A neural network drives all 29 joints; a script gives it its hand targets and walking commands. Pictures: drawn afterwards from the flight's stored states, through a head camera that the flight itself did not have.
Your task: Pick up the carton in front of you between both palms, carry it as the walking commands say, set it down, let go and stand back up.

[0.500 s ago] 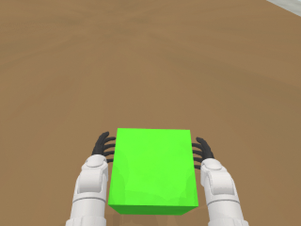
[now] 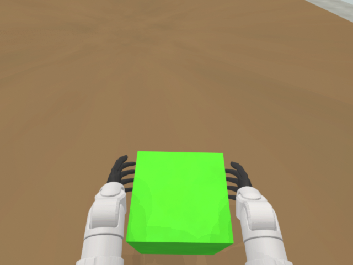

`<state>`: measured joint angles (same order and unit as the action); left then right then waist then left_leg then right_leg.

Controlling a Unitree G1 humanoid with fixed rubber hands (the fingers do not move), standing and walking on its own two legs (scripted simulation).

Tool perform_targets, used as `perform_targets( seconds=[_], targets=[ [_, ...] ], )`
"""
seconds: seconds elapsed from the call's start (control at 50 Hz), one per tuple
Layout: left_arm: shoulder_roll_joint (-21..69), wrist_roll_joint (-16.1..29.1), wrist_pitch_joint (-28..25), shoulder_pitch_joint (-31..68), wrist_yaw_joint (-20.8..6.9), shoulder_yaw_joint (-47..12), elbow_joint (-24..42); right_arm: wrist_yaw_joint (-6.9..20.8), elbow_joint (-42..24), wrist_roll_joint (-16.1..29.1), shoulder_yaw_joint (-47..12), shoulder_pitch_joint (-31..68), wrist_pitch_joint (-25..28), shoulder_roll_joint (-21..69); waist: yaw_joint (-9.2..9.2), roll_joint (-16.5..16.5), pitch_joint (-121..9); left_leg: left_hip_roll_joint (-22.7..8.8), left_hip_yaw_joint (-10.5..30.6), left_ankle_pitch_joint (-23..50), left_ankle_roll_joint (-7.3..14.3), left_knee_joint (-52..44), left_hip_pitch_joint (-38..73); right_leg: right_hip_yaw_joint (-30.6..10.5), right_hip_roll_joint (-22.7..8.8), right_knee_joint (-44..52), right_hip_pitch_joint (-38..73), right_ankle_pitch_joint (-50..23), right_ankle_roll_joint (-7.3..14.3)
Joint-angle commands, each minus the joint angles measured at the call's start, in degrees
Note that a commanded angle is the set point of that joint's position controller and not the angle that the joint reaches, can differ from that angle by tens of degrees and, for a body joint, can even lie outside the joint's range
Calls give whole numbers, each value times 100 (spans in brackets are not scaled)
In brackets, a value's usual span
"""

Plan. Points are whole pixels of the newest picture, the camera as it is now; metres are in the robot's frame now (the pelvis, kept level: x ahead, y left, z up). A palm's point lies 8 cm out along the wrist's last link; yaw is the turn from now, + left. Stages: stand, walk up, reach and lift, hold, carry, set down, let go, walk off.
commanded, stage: carry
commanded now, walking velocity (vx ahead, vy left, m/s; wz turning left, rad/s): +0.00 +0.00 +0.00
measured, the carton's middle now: (178, 207) +0.30 +0.00 -0.07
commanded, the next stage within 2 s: hold in 0.10 s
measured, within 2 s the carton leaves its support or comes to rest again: neither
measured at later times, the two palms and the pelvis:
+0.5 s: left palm (128, 179) +0.31 +0.12 +0.06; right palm (261, 210) +0.24 -0.17 +0.05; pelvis -0.01 +0.03 +0.01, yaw -11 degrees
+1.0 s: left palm (118, 172) +0.33 +0.15 +0.06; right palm (245, 202) +0.26 -0.14 +0.05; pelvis +0.00 +0.07 +0.01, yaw -14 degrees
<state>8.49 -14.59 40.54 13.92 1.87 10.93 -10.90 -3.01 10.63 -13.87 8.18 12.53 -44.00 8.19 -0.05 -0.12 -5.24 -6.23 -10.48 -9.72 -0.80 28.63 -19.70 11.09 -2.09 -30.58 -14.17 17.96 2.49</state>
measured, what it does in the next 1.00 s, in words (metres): shifts its weight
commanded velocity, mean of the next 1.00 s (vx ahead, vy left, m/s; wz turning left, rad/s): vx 0.00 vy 0.00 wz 0.00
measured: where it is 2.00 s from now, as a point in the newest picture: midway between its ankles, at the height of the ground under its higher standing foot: outside the picture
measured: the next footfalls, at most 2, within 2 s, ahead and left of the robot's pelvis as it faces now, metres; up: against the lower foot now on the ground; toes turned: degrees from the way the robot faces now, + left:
none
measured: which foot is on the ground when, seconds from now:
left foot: down 0.00-1.00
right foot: down 0.00-1.00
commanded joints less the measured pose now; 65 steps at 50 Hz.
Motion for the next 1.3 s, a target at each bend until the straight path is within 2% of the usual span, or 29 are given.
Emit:
perform_targets(
  seconds=[0.0,0.08,0.1,0.12,0.14,0.16,0.18,0.2,0.22,0.28,0.36,0.4,0.48,0.54,0.62,0.84,0.92,1.02,1.14,1.2,1.28],
  targets=[
    [5319,1415,-10,2026,-1442,-3072,-45,1441,-715,1572,-3086,2937,439,5190,-5,-9,-1351,-403,491,733,44,-203,872,-679,-762,636,83,-1324,-44],
    [5323,1419,-11,2038,-1444,-3074,-38,1444,-718,1573,-3090,2946,439,5196,-5,-8,-1340,-402,485,715,37,-202,866,-683,-762,640,74,-1322,-37],
    [5472,1236,-14,1497,-1488,-2917,174,1498,-562,1524,-2902,2489,499,5358,-162,-465,-686,1295,1241,1527,231,-341,2230,-1785,305,1111,253,-2814,-44],
    [5232,1259,-102,1734,-1505,-2897,307,1416,-670,1341,-2821,2472,634,5257,46,-512,-976,1174,1456,1834,292,-372,2233,-1866,334,1074,634,-3034,-51],
    [5268,1273,-149,1786,-1531,-2909,369,1369,-598,1162,-2692,2359,661,5059,18,-170,-1022,1131,1465,1909,226,-482,1583,-1844,350,956,1579,-3535,-88],
    [5174,1364,-182,1930,-1581,-3027,419,1296,-503,1061,-2522,2297,713,4984,142,-256,-1061,1139,1497,1785,182,-552,1431,-1814,339,1049,1940,-3236,-78],
    [5206,1374,-197,1991,-1589,-3100,434,1279,-532,1073,-2524,2429,725,5004,112,-165,-1024,1191,1492,1582,157,-618,1483,-1798,351,1032,1905,-3190,-159],
    [5123,1375,-203,2072,-1607,-3104,377,1256,-418,1077,-2477,2458,725,5064,141,-258,-966,1194,1495,1323,152,-661,1506,-1759,379,1132,1890,-2681,-140],
    [5135,1308,-206,2035,-1597,-3057,323,1295,-441,1140,-2566,2594,710,5096,52,-172,-848,1220,1474,1167,143,-699,1452,-1758,399,1112,1832,-2541,-178],
    [5132,1127,-181,1959,-1572,-2817,41,1435,-391,1280,-2758,2893,628,5176,-168,-220,-667,1245,1440,680,169,-811,1227,-1675,430,1193,1874,-1905,-260],
    [5354,945,-164,2003,-1585,-2506,-481,1629,-283,1440,-2869,3424,555,5310,-321,-202,-462,1251,1386,230,242,-862,1446,-1671,431,1265,1302,-1235,-353],
    [5459,931,-144,2104,-1619,-2447,-637,1691,-182,1441,-2818,3523,534,5338,-300,-150,-419,1233,1371,155,238,-886,1560,-1655,450,1285,1144,-1040,-336],
    [5605,973,-103,2398,-1705,-2460,-771,1754,86,1322,-2572,3522,532,5368,-139,-45,-346,1178,1345,72,188,-917,1852,-1597,527,1340,823,-663,-240],
    [5684,1030,-79,2590,-1761,-2521,-772,1780,205,1227,-2408,3496,542,5392,-21,53,-369,1103,1369,23,146,-968,1971,-1531,611,1326,752,-573,-168],
    [5726,1069,-61,2731,-1805,-2574,-759,1803,285,1158,-2283,3517,573,5428,45,133,-413,1020,1429,-27,80,-1028,2105,-1475,677,1298,685,-491,-89],
    [5673,1044,-63,2768,-1775,-2506,-787,1829,290,1114,-2179,3681,631,5353,-34,243,-439,857,1606,54,-2,-1141,2257,-1487,739,1224,643,-536,-44],
    [5629,923,-136,3078,-1706,-2191,-1022,1881,686,929,-1892,3970,737,5209,-127,272,-271,827,1638,-228,-7,-1111,2191,-1494,738,1123,418,-323,-28],
    [5386,415,-487,3664,-1611,-1232,-1841,1887,1676,340,-1065,4511,1144,4970,-232,224,-49,878,1587,-430,52,-867,1880,-1482,755,850,-70,-90,-12],
    [4443,-381,-1282,3634,-1347,-16,-2431,1606,2344,-510,21,4398,1881,4115,-307,45,-132,1060,1350,336,106,-71,867,-1408,862,245,-971,-402,-77],
    [4148,-523,-1807,3385,-1288,94,-2410,1467,2467,-634,110,4097,2414,3842,-314,-47,-533,1169,1270,869,64,385,342,-1359,898,-113,-1507,-757,-124],
    [4313,-322,-2616,3677,-1343,-468,-2285,1362,2450,-334,-553,4330,3219,4133,-352,-89,-1700,1297,1207,1459,17,1152,-220,-1328,975,-774,-2041,-1434,-183]
  ],
)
